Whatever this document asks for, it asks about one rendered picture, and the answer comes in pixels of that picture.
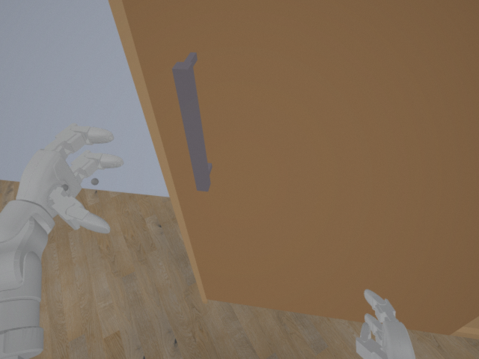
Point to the right robot hand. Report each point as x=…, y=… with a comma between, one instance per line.
x=392, y=338

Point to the handle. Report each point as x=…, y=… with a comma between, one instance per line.
x=184, y=79

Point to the robot left forearm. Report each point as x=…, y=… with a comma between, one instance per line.
x=24, y=230

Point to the left robot hand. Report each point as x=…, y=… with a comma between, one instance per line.
x=48, y=170

